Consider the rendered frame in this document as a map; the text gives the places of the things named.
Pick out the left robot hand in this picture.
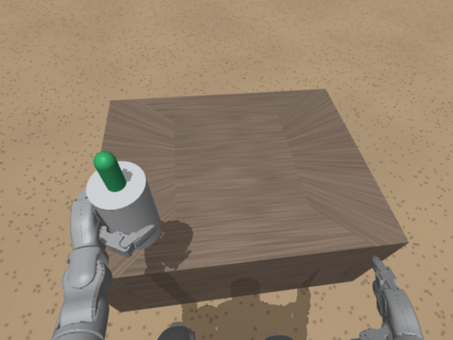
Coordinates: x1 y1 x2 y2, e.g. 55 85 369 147
70 182 156 258

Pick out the left robot arm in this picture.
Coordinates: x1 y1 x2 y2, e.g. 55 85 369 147
51 246 113 340

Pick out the right robot hand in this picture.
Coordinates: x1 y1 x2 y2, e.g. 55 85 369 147
350 256 423 340

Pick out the bottle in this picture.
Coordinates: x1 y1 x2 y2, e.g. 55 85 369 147
86 152 161 250

